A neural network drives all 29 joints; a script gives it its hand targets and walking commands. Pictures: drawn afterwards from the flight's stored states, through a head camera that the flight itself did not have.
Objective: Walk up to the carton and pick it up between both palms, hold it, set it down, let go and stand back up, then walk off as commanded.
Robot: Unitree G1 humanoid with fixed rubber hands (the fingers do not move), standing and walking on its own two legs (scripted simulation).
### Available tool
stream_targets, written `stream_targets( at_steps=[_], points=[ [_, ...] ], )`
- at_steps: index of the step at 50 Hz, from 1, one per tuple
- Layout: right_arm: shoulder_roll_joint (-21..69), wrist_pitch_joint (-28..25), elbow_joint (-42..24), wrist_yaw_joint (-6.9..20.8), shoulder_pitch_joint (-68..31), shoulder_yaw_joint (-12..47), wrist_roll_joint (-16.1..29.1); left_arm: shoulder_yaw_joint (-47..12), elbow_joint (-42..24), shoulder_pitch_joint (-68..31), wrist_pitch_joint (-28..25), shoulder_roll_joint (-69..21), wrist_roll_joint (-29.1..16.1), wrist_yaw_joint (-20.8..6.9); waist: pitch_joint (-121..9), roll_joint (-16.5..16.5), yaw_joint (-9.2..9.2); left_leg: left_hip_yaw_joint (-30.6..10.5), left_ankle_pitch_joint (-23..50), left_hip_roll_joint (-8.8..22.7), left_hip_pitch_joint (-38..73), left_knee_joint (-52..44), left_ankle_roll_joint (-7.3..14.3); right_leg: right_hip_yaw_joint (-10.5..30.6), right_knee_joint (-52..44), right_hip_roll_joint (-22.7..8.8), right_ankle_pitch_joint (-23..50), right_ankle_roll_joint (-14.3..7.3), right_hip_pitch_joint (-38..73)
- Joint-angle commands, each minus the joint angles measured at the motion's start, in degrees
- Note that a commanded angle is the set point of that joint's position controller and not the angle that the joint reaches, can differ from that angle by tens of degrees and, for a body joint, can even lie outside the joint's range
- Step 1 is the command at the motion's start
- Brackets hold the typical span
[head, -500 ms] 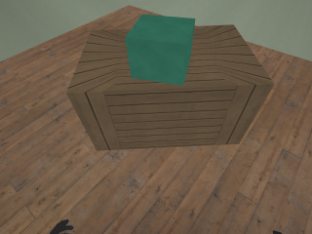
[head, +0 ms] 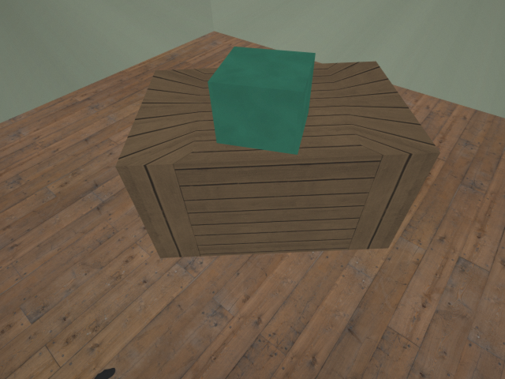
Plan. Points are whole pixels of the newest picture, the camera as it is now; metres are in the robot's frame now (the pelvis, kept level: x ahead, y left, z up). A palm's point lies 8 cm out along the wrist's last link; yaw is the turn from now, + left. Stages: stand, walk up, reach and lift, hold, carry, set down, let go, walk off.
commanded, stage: stand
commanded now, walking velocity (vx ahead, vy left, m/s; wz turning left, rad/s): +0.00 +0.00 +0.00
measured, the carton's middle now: (264, 99) +1.00 +0.02 -0.08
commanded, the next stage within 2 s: none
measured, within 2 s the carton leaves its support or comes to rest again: neither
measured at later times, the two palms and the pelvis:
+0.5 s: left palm out of the picture +0.10 +0.29 -0.11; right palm out of the picture +0.07 -0.31 -0.12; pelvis +0.01 -0.01 +0.00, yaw +0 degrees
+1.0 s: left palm out of the picture +0.12 +0.30 -0.10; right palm out of the picture +0.10 -0.30 -0.12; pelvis +0.02 +0.00 +0.00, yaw +0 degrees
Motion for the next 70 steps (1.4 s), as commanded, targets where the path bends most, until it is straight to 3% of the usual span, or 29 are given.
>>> stream_targets(
  at_steps=[1, 6, 10, 12, 14, 15, 17, 18, 20, 21, 23, 24, 25, 27, 29, 30, 32, 34, 41, 42, 46, 48, 51, 54, 58, 60, 64, 66, 70],
  points=[
    [-14.2, -0.3, -2.9, -0.7, -2.7, -2.8, -0.2, 2.3, -3.0, -4.3, -0.3, 11.9, 0.0, 0.6, -0.8, 0.4, 0.28, -3.8, 3.4, 4.8, -5.6, -6.9, 3.2, 6.4, -6.2, -6.7, -5.6, 0.0, 0.8],
    [-11.4, -1.0, -2.5, -0.3, -2.5, -1.9, -0.1, 2.5, -3.5, -5.7, -0.6, 13.0, 0.4, 0.2, -5.2, 2.0, -1.22, -2.8, 5.9, 4.5, -6.9, -5.7, 2.7, 6.7, -3.7, -7.2, 7.3, -0.6, 6.3],
    [-13.0, -0.7, -2.2, -0.3, -2.5, -2.2, -0.3, 2.3, -2.5, -2.3, -0.6, 10.7, 0.0, 0.3, -5.3, 3.3, 0.06, -2.3, 6.0, 4.7, -4.1, -6.1, 2.4, 5.5, -4.7, -6.7, 4.2, 0.1, 4.5],
    [-12.8, 0.0, -2.2, -0.6, -0.3, -2.2, 0.6, 3.3, -2.2, -2.1, -0.7, 14.1, 0.2, 0.2, -5.4, -4.2, -0.04, -2.3, 4.2, 3.8, -3.6, -5.1, 3.0, 7.7, -6.9, -7.1, -3.1, 0.4, 5.0],
    [-13.5, -0.2, -2.8, -0.6, -1.0, -2.2, -0.3, 1.8, -2.8, -4.7, -0.1, 10.6, 0.6, 0.2, -2.9, -0.8, -1.05, -2.4, 4.2, 4.6, -4.9, -6.0, 2.4, 7.7, -6.1, -7.4, 2.0, -0.7, 2.8],
    [-15.4, -0.5, -2.7, -0.6, -2.2, -2.6, -0.2, 2.1, -2.8, -1.7, -0.2, 10.5, 0.3, 0.5, -4.0, -1.1, 1.22, -3.0, 3.9, 4.6, -5.5, -6.2, 2.7, 6.3, -6.1, -6.8, 1.4, 0.0, 5.0],
    [-11.0, -0.5, -2.5, -0.4, -0.4, -1.4, 0.4, 2.4, -2.3, -3.7, -0.5, 12.0, 0.6, 0.7, -4.8, -3.9, -1.0, -3.2, 6.8, 5.1, -3.8, -5.7, 3.1, 6.2, -6.0, -6.9, 4.0, 0.1, 4.1],
    [-12.0, -0.4, -2.3, -0.4, 0.7, -1.2, -0.2, 2.7, -2.2, -0.9, -0.8, 11.3, 0.0, 0.7, -3.9, 2.5, 0.54, -1.6, 4.0, 4.1, -4.7, -5.6, 2.5, 7.9, -7.1, -7.6, 1.0, 0.0, 4.7],
    [-12.3, -0.2, -2.9, -0.3, -0.7, -1.5, -0.6, 2.8, -2.9, -3.8, -0.3, 12.5, 0.1, 0.5, -4.6, -2.8, -0.43, -2.2, 3.6, 4.1, -4.6, -5.6, 2.8, 7.5, -7.9, -7.8, -3.8, -0.1, 3.3],
    [-10.4, 0.1, -2.5, 0.1, 0.0, -0.7, -0.3, 2.5, -2.5, -1.4, -0.5, 12.1, -0.2, 0.7, -4.5, 1.0, 0.56, -1.9, 3.5, 4.1, -6.4, -5.0, 3.1, 7.7, -7.7, -7.4, -4.2, 0.1, 5.1],
    [-12.9, 0.2, -2.9, -0.3, -0.1, -1.9, -0.7, 2.9, -2.2, -2.8, 0.2, 14.0, 0.5, 0.8, -1.1, -2.3, -0.36, -1.0, 0.9, 2.4, -5.9, -3.5, 2.3, 9.9, -12.3, -8.1, -10.1, 0.5, 2.4],
    [-11.7, 0.1, -2.9, -0.7, 0.3, -1.8, 0.2, 3.3, -3.4, -5.1, 0.1, 15.4, 0.5, 0.5, -2.2, -4.5, -1.74, -1.9, 2.7, 3.8, -5.3, -5.1, 2.3, 8.6, -10.5, -7.9, -8.6, -0.1, 2.2],
    [-11.5, -0.3, -3.4, -0.4, -0.1, -1.9, -0.3, 3.2, -2.7, -3.6, 0.2, 13.8, 0.7, 0.9, -3.9, 0.6, -1.09, -2.7, 4.0, 4.5, -5.4, -5.4, 2.8, 7.6, -8.5, -6.9, -3.5, 0.5, 5.1],
    [-12.3, -0.9, -3.5, -0.5, 1.5, -1.9, -0.2, 2.8, -3.0, -3.0, 0.1, 12.9, 0.5, 0.5, -5.0, -4.1, -1.25, -1.0, 5.8, 4.0, -4.4, -4.7, 1.8, 7.8, -8.8, -7.4, 0.2, -0.6, 5.4],
    [-14.2, -0.7, -2.8, -0.3, 0.3, -1.9, -0.5, 3.2, -2.5, -1.1, 0.0, 12.0, -0.6, 0.4, -6.1, 1.8, 1.2, -2.1, 6.1, 5.1, -5.8, -5.9, 2.3, 6.1, -5.7, -7.2, 3.8, -0.5, 9.1],
    [-12.5, -0.5, -2.3, -0.6, 1.5, -2.2, -0.5, 2.9, -2.0, -3.1, 0.1, 12.3, 0.5, 0.4, -5.9, 2.4, -0.85, -2.0, 7.3, 5.0, -4.6, -6.3, 2.5, 6.7, -4.6, -7.6, 4.9, -0.9, 7.9],
    [-11.1, -0.8, -3.1, -0.7, 0.8, -1.6, -0.6, 3.8, -2.6, -1.1, 0.2, 13.8, 0.1, 0.2, -6.5, 4.5, 0.17, -2.1, 11.1, 5.6, -4.6, -7.2, 2.2, 5.6, -3.9, -7.4, 8.4, -0.9, 10.3],
    [-11.5, -1.0, -3.4, -1.0, 0.4, -1.1, 0.3, 3.3, -4.1, -3.0, -0.1, 13.0, 0.4, 0.1, -6.3, 0.1, 0.52, -1.8, 10.3, 5.4, -4.4, -5.7, 2.3, 6.8, -4.0, -7.2, 10.9, -1.1, 8.6],
    [-11.0, -1.0, -3.8, -1.1, 0.4, -1.4, -0.6, 2.6, -3.4, -2.3, -0.1, 11.9, 0.4, 0.4, -4.4, -1.3, 0.75, -1.8, 11.7, 5.6, -4.5, -6.1, 2.5, 5.0, -3.5, -7.0, 10.3, -0.6, 7.1],
    [-14.2, -1.3, -4.2, -1.4, -1.1, -2.2, -0.7, 2.6, -3.6, -4.3, 0.3, 10.0, 0.3, 0.0, -5.0, 3.1, -0.14, -1.6, 13.6, 5.5, -5.2, -5.5, 2.6, 6.9, -4.7, -7.8, 16.8, -1.2, 8.5],
    [-9.7, -0.5, -4.8, -0.8, -0.3, -1.3, -0.2, 3.2, -3.1, -3.9, 0.1, 13.7, 0.5, 0.7, -4.4, -0.3, -0.8, -2.2, 10.0, 6.1, -4.5, -6.7, 1.9, 4.3, -3.8, -6.6, 9.8, -0.5, 6.2],
    [-12.0, -0.4, -4.4, -0.9, 1.0, -1.9, -0.2, 3.5, -2.8, -0.6, 0.1, 13.3, 0.2, 0.8, -5.0, 3.7, -0.14, -1.3, 9.5, 4.9, -2.7, -6.5, 2.2, 5.8, -4.8, -6.7, 7.8, -0.4, 7.0],
    [-14.0, -0.4, -3.6, -1.4, 1.0, -2.4, -0.2, 3.0, -3.9, -5.3, -0.1, 11.0, -0.2, 0.8, -5.6, -1.8, -0.72, -1.6, 9.9, 5.4, -3.9, -6.7, 2.8, 6.4, -4.3, -6.9, 9.2, -0.4, 6.8],
    [-12.4, -0.4, -3.6, -0.7, 2.9, -2.4, -0.5, 3.1, -2.7, -0.5, 0.2, 12.9, -0.3, 0.1, -3.0, 3.6, 0.26, -1.9, 8.8, 5.4, -3.8, -7.3, 2.4, 7.1, -4.4, -7.2, 3.7, -0.5, 5.5],
    [-12.1, 0.1, -4.5, -1.2, 0.9, -2.5, -0.2, 3.3, -3.6, -2.6, -0.4, 13.1, 0.3, 0.2, -4.9, -2.5, -0.48, -2.5, 9.0, 5.4, -3.4, -6.6, 3.6, 6.7, -4.0, -6.7, 7.6, -0.8, 5.6],
    [-12.7, 0.2, -4.8, -0.9, 1.5, -2.5, -0.5, 2.9, -3.6, -4.1, -0.7, 12.7, 0.3, 0.5, -2.6, -0.9, -2.01, -1.1, 9.7, 5.7, -2.2, -6.5, 3.0, 6.8, -4.4, -7.1, 9.9, -0.7, 3.8],
    [-10.8, -0.3, -4.7, -0.2, 1.0, -2.1, -0.4, 2.5, -3.5, -1.0, -0.6, 12.1, 0.1, 0.7, -3.6, 3.3, -0.19, -1.0, 6.3, 5.2, -4.1, -6.3, 2.6, 7.7, -5.0, -7.5, 7.9, -0.8, 5.5],
    [-11.7, -0.4, -4.9, -0.7, 0.5, -1.8, -0.1, 1.9, -4.1, -2.4, -0.2, 10.4, -0.1, 0.4, -2.9, -3.8, -0.06, -2.6, 6.8, 5.5, -4.4, -7.5, 3.1, 5.3, -4.8, -6.4, 8.6, -0.2, 6.3],
    [-10.5, -0.4, -4.8, -0.4, 1.2, -1.7, -0.6, 2.5, -4.2, -3.2, 0.0, 11.8, 0.6, 0.6, -4.1, 0.7, -1.08, -1.1, 6.6, 5.1, -3.2, -6.2, 2.4, 6.6, -5.8, -6.9, 3.8, -0.7, 5.4]
  ],
)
